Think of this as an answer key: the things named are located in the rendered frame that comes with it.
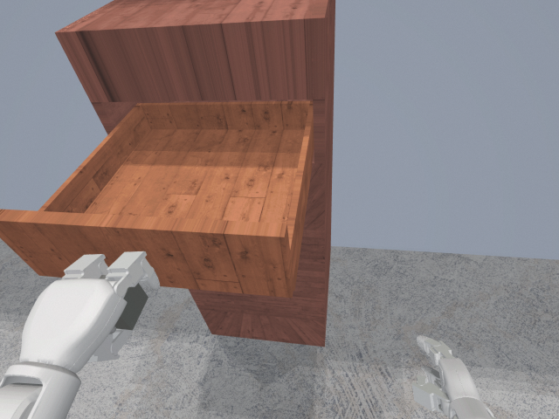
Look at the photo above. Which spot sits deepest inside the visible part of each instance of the right robot hand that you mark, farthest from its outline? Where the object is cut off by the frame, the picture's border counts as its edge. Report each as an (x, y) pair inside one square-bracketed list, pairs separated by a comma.
[(434, 389)]

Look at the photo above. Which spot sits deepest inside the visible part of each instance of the robot right forearm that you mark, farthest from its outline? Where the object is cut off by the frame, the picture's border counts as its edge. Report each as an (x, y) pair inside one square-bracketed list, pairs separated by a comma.
[(469, 408)]

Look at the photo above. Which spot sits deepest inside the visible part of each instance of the robot left forearm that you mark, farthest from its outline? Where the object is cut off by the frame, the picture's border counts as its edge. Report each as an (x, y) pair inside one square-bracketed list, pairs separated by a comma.
[(36, 390)]

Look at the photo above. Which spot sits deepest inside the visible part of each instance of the left robot hand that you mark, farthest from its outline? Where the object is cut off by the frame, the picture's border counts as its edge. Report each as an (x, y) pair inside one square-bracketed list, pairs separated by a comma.
[(70, 322)]

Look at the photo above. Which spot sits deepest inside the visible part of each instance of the handle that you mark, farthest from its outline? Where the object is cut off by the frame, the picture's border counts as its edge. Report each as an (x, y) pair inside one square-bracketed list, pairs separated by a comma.
[(136, 299)]

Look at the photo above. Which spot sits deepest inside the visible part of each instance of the drawer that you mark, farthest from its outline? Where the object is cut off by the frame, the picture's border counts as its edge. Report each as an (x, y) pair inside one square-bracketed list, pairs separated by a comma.
[(214, 192)]

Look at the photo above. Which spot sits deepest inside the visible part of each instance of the cabinet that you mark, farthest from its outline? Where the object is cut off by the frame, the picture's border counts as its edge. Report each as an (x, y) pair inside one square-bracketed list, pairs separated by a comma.
[(174, 51)]

